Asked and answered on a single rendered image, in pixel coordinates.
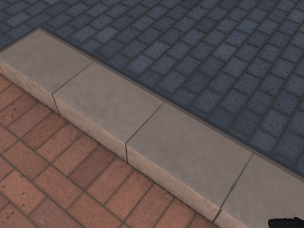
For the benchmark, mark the right robot hand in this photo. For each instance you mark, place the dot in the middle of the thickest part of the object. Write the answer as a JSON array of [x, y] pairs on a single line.
[[286, 223]]

